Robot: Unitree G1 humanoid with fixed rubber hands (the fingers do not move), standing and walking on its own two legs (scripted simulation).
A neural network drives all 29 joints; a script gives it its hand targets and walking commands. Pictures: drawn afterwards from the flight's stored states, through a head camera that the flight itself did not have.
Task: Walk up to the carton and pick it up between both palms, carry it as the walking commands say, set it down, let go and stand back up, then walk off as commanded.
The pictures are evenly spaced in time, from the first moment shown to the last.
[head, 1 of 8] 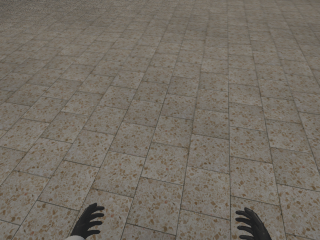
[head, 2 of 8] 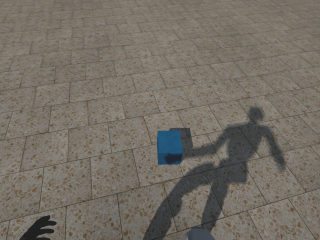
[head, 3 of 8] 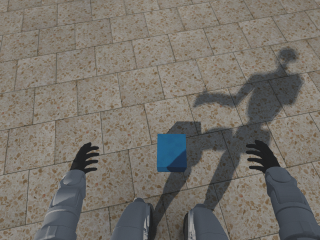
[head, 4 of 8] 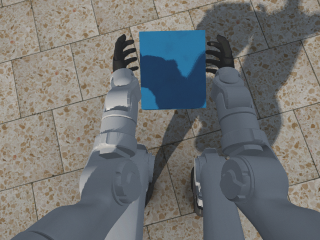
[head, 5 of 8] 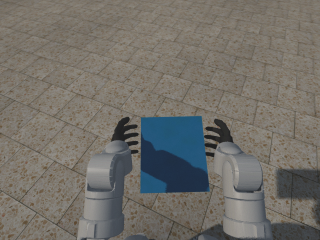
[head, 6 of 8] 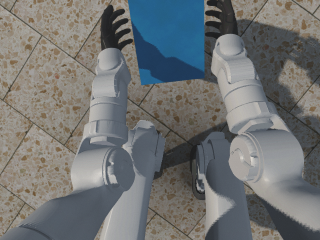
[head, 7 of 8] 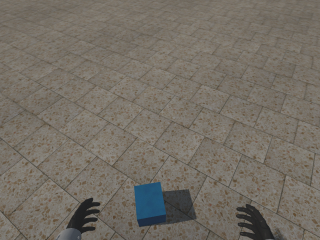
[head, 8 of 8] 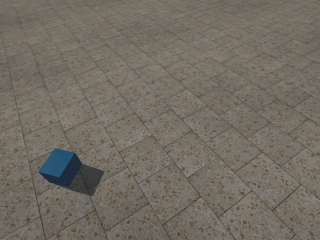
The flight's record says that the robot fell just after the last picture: no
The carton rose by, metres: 0.70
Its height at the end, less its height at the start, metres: +0.00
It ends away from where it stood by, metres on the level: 0.81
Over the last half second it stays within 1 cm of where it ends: yes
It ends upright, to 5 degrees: yes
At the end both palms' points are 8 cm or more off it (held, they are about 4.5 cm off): yes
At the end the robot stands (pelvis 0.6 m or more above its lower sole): yes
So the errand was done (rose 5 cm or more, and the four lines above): yes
